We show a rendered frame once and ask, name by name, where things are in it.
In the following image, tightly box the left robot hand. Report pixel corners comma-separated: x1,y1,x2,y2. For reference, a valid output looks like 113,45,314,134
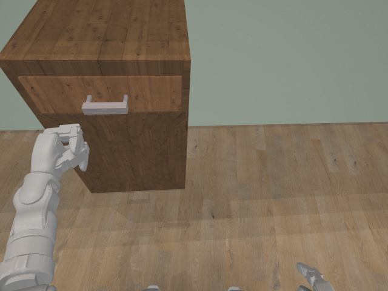
30,124,90,180

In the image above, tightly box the left robot forearm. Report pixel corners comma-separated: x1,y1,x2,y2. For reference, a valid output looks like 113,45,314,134
0,172,61,291

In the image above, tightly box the cabinet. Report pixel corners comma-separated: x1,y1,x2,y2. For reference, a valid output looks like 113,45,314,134
0,0,191,193

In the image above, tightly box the right robot hand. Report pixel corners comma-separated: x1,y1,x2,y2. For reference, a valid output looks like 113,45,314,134
296,263,335,291

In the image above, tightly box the drawer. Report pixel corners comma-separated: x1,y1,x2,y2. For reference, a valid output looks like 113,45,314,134
18,76,182,113

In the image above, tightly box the handle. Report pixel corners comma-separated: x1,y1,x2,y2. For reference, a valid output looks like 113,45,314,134
82,95,128,115

